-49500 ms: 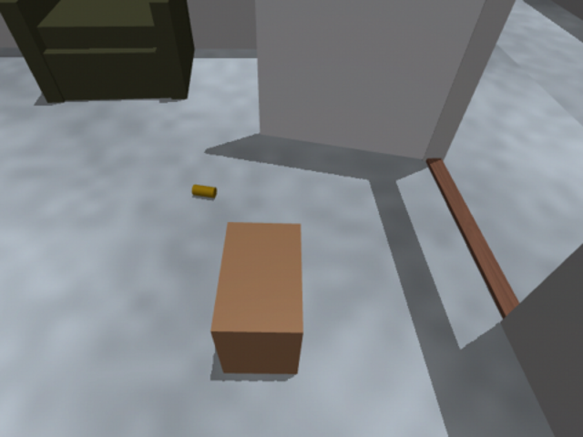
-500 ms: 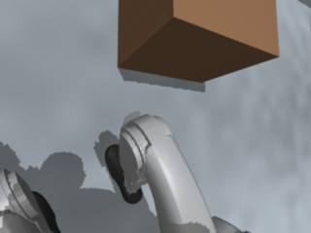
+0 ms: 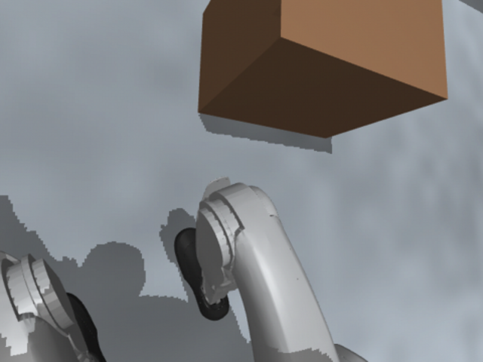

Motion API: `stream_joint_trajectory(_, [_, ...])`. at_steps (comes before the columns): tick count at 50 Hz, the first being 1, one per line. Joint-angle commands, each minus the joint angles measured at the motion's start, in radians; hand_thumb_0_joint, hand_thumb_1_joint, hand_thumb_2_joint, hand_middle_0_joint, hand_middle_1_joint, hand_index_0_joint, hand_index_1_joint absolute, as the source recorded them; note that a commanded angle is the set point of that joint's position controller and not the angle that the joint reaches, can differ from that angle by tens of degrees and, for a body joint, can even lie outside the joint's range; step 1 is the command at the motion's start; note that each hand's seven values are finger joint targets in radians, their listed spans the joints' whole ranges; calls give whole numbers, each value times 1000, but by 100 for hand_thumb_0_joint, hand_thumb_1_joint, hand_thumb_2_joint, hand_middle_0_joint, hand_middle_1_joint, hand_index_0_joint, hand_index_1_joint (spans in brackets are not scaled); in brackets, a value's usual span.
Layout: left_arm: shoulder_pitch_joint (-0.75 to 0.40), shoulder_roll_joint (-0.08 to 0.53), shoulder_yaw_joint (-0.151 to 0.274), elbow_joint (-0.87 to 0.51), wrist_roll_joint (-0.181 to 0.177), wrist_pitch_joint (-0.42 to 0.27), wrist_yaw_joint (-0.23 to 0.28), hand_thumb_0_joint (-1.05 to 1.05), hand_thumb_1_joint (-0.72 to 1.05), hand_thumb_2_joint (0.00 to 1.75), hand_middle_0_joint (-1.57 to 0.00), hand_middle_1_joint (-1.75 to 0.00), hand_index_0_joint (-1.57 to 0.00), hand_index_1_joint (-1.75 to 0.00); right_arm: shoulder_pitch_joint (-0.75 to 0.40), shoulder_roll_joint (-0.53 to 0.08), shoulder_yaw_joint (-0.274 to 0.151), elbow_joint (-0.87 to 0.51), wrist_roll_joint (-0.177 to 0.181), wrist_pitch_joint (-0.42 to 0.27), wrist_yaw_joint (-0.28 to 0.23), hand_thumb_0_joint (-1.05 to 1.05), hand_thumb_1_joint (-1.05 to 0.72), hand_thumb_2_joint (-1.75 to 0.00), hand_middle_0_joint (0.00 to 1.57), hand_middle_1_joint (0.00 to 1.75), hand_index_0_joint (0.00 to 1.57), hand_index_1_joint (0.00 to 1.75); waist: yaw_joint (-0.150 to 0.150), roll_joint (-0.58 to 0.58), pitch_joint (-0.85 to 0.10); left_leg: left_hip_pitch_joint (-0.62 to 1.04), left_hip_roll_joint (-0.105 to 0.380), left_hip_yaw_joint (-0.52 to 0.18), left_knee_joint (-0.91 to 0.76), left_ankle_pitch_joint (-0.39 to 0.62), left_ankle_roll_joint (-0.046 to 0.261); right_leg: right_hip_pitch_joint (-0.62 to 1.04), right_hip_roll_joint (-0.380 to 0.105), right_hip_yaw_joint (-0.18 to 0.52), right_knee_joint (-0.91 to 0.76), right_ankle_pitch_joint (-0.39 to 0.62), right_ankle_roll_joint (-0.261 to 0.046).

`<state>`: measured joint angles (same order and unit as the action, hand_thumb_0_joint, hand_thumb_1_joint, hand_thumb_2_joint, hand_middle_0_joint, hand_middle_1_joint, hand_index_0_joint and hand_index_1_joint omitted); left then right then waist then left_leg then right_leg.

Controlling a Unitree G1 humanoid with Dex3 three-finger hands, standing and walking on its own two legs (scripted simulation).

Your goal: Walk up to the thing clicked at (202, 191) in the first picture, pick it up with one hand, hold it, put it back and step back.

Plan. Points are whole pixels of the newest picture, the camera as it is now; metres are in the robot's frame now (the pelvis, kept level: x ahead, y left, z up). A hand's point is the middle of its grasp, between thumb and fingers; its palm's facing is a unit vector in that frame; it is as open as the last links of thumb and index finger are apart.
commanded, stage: withdraw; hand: left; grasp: from above
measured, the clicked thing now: out of the picture +0.45 +0.33 -0.29
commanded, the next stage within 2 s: home in 0.54 s
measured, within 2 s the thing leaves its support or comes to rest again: neither
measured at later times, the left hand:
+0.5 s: hand out of the picture +0.42 +0.34 -0.08, palm faces -0.43 -0.23 -0.87, open 13.4 cm
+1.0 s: hand out of the picture +0.38 +0.33 -0.11, palm faces -0.34 -0.20 -0.92, open 10.3 cm
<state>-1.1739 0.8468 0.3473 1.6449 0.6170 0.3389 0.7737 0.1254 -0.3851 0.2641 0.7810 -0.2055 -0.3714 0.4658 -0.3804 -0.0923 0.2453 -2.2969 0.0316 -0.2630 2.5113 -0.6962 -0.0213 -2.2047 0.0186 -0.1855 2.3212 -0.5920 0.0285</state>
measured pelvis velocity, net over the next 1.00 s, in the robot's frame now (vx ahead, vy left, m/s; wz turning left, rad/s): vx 0.01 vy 0.00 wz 0.13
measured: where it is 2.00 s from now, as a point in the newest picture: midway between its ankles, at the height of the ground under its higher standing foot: (152, 324)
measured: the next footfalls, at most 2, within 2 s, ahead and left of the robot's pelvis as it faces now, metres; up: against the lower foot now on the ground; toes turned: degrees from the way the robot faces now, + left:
none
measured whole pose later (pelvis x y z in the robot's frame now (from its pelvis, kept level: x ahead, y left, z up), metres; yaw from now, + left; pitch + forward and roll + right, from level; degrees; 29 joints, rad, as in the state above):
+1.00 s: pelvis +0.01 +0.00 +0.04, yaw +8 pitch +34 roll -7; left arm -0.61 0.61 0.07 0.94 1.08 -0.22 0.31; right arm 0.18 -0.27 -0.05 0.72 -0.10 -0.05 0.12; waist -0.14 0.01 -0.08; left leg -2.25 0.01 -0.10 2.34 -0.68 0.01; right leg -2.19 -0.03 -0.06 2.26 -0.65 0.03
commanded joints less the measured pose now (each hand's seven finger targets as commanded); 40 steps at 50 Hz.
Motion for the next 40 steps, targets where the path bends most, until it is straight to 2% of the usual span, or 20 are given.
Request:
stream_joint_trajectory(1, [-170, 139, -104, -305, 71, 35, -38, 0, -54, 98, -8, -100, -8, -100, 207, -295, -155, -2, 49, 22, -16, 0, -91, -90, 20, 30, 20, 30, 45, 634, -980, 566, 18, 144, -318, 239, 10, 450, 48, -48, -220, 251, -60])
stream_joint_trajectory(3, [-113, 124, -113, -363, 91, 51, -85, 0, -54, 98, -8, -99, -8, -99, 221, -270, -188, 15, 78, 46, -32, 0, -92, -91, 20, 30, 20, 30, 90, 600, -1016, 491, 7, 162, -333, 221, 21, 430, 54, -27, -219, 233, -64])
stream_joint_trajectory(5, [-62, 44, -144, -376, 122, 57, -135, 0, -51, 95, -11, -97, -11, -97, 243, -245, -217, 34, 98, 66, -50, 0, -91, -90, 20, 30, 20, 30, 111, 564, -1014, 461, 2, 177, -333, 227, 24, 390, 53, -14, -222, 229, -67])
stream_joint_trajectory(8, [-17, -68, -230, -413, 156, 48, -235, 0, -42, 88, -18, -91, -19, -90, 253, -214, -253, 59, 112, 85, -78, 0, -91, -90, 20, 30, 20, 30, 97, 440, -918, 422, -5, 175, -370, 181, 37, 334, 54, 4, -260, 163, -66])
stream_joint_trajectory(11, [-60, -97, -280, -444, 192, 9, -332, 0, -34, 84, -23, -86, -24, -85, 277, -195, -284, 88, 115, 101, -110, 0, -90, -90, 20, 30, 20, 30, 85, 351, -866, 392, -15, 184, -416, 88, 44, 326, 52, 35, -311, 41, -64])
stream_joint_trajectory(13, [-98, -148, -337, -418, 223, -34, -399, 0, -34, 84, -21, -87, -22, -86, 256, -186, -295, 71, 117, 107, -136, 0, -90, -89, 20, 30, 20, 30, 73, 298, -835, 397, -23, 168, -437, 18, 45, 282, 45, 46, -324, -30, -64])
stream_joint_trajectory(16, [-149, -117, -368, -379, 290, -118, -461, 0, -38, 89, -16, -93, -18, -92, 232, -171, -287, 37, 118, 126, -182, 0, -89, -89, 20, 30, 20, 30, 78, 252, -789, 384, -34, 171, -454, -38, 47, 278, 39, 64, -336, -85, -64])
stream_joint_trajectory(17, [-161, -83, -363, -393, 313, -146, -473, 0, -41, 91, -15, -95, -16, -94, 222, -164, -282, 27, 119, 133, -196, 0, -89, -89, 20, 30, 20, 30, 97, 273, -803, 412, -34, 178, -465, -28, 41, 283, 33, 67, -331, -81, -67])
stream_joint_trajectory(19, [-171, -34, -361, -357, 359, -195, -491, 0, -41, 92, -16, -95, -17, -94, 218, -152, -271, 10, 117, 154, -224, 0, -89, -90, 20, 30, 20, 30, 103, 244, -786, 407, -38, 200, -456, -11, 43, 302, 33, 78, -343, -89, -67])
stream_joint_trajectory(22, [-167, -19, -359, -298, 393, -279, -506, 0, -42, 93, -16, -94, -17, -94, 201, -132, -260, -14, 112, 179, -261, 0, -90, -90, 20, 30, 20, 30, 113, 225, -782, 378, -43, 235, -438, 13, 43, 332, 26, 88, -344, -92, -70])
stream_joint_trajectory(24, [-138, 37, -343, -279, 436, -335, -515, 0, -41, 92, -17, -93, -18, -93, 211, -138, -253, -27, 109, 197, -281, 0, -90, -90, 20, 30, 20, 30, 124, 215, -793, 378, -44, 245, -421, 44, 47, 346, 19, 88, -338, -64, -65])
stream_joint_trajectory(26, [-118, 54, -332, -282, 465, -388, -520, 0, -37, 89, -20, -90, -21, -89, 219, -139, -252, -39, 107, 212, -299, 0, -89, -89, 20, 30, 20, 30, 134, 230, -828, 384, -46, 249, -413, 63, 46, 356, 12, 84, -329, -45, -64])
stream_joint_trajectory(28, [-99, 50, -341, -288, 489, -439, -526, 0, -38, 89, -19, -91, -20, -90, 224, -145, -253, -53, 106, 224, -315, 0, -89, -89, 20, 30, 20, 30, 124, 222, -825, 386, -41, 242, -400, 67, 47, 341, 10, 74, -323, -36, -63])
stream_joint_trajectory(31, [-41, 78, -320, -330, 518, -516, -527, 0, -36, 87, -21, -90, -22, -88, 240, -143, -254, -60, 99, 245, -334, 0, -90, -89, 20, 30, 20, 30, 141, 238, -894, 384, -40, 246, -378, 122, 49, 412, 9, 79, -299, 28, -55])
stream_joint_trajectory(32, [6, 85, -305, -343, 522, -538, -521, 0, -28, 95, -29, -82, -26, -83, 235, -144, -257, -64, 99, 252, -337, 0, -88, -89, 20, 30, 20, 30, 160, 233, -899, 384, -41, 245, -377, 128, 48, 410, 7, 74, -295, 32, -54])
stream_joint_trajectory(33, [18, 86, -298, -371, 529, -564, -513, 0, -20, 103, -31, -83, -27, -86, 240, -152, -260, -67, 94, 259, -343, 0, -88, -89, 20, 30, 20, 30, 158, 237, -901, 390, -41, 242, -368, 131, 48, 390, 5, 65, -294, 40, -54])
stream_joint_trajectory(35, [4, 133, -263, -486, 546, -611, -490, 0, -20, 103, -29, -80, -26, -83, 242, -158, -265, -75, 88, 271, -349, 0, -88, -89, 20, 30, 20, 30, 164, 294, -961, 453, -38, 237, -366, 178, 42, 402, 4, 50, -275, 95, -55])
stream_joint_trajectory(37, [79, 152, -212, -597, 546, -638, -453, 0, -4, 114, -29, -79, -26, -82, 232, -168, -299, -84, 84, 283, -352, 0, -88, -89, 20, 30, 20, 30, 203, 353, -1012, 533, -37, 234, -370, 222, 28, 368, -1, 40, -244, 122, -66])
stream_joint_trajectory(39, [120, 165, -173, -717, 540, -650, -421, 0, 8, 105, -27, -69, -24, -71, 224, -170, -328, -98, 79, 292, -355, 0, -89, -89, 20, 30, 20, 30, 229, 423, -1060, 606, -36, 235, -388, 248, 19, 349, -7, 42, -242, 132, -74])
stream_joint_trajectory(40, [133, 156, -175, -766, 540, -649, -411, 0, 13, 101, -26, -64, -24, -66, 225, -163, -340, -104, 78, 296, -354, 0, -89, -90, 20, 30, 20, 30, 228, 453, -1112, 652, -32, 230, -401, 258, 17, 348, -6, 42, -238, 139, -75])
